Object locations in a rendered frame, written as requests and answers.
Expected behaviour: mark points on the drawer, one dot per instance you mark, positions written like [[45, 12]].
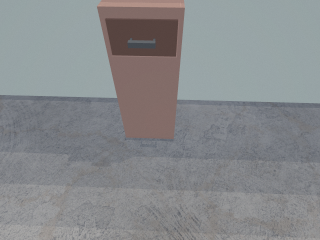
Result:
[[164, 31]]

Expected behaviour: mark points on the handle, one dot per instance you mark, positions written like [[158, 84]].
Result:
[[142, 44]]

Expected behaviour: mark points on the cabinet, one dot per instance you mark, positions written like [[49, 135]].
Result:
[[146, 86]]

